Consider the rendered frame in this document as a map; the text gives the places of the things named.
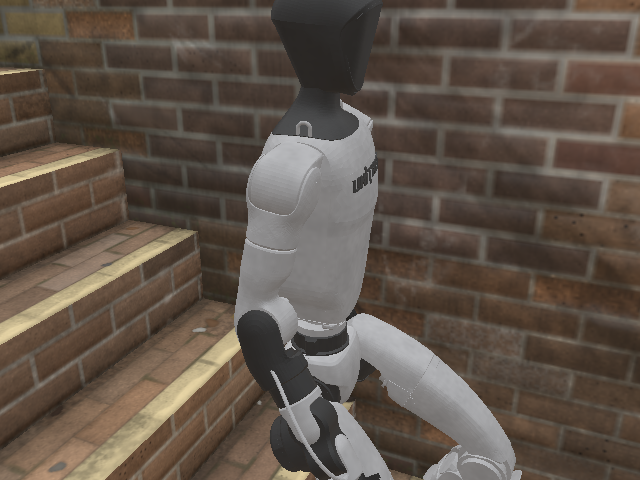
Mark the humanoid robot torso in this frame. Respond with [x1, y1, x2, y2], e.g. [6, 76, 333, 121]
[261, 99, 378, 404]

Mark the robot left upper arm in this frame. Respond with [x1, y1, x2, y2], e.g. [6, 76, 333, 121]
[343, 102, 373, 132]

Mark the robot right forearm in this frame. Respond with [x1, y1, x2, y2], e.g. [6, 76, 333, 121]
[237, 310, 363, 480]

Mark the robot left shin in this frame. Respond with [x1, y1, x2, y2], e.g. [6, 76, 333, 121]
[423, 445, 522, 480]

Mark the robot right upper arm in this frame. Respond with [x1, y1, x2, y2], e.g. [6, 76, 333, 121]
[234, 141, 323, 345]

